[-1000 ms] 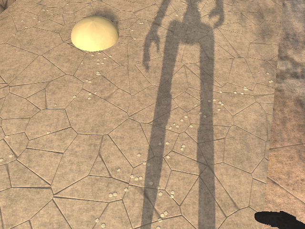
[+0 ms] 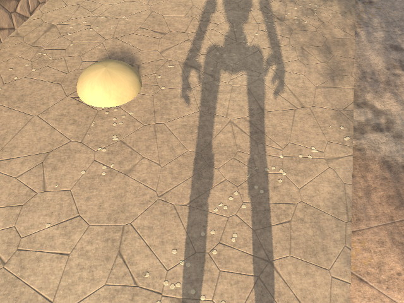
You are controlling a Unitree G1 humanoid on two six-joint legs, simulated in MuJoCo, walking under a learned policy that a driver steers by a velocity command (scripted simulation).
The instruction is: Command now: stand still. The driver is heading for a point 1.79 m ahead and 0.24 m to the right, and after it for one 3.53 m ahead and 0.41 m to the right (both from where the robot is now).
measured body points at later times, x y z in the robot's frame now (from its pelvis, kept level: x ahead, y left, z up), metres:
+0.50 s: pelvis +0.00 +0.00 +0.00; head +0.01 +0.00 +0.45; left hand +0.01 +0.24 -0.16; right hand +0.06 -0.25 -0.15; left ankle +0.02 +0.10 -0.74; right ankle -0.01 -0.14 -0.74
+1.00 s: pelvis +0.01 +0.00 +0.00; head +0.02 +0.00 +0.45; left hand +0.00 +0.23 -0.16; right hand +0.05 -0.25 -0.15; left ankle +0.02 +0.10 -0.74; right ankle -0.01 -0.14 -0.74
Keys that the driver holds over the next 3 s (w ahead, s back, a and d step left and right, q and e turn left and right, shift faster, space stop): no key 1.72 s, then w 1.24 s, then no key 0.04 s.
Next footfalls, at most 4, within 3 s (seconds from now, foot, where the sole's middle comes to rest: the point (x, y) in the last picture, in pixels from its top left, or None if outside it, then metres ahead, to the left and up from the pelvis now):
2.44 left None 0.46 0.08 -0.77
2.98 right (258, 233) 0.76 -0.18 -0.77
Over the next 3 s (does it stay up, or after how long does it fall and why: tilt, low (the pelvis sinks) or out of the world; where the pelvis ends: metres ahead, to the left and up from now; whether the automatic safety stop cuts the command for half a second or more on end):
stays up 0.59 -0.07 -0.02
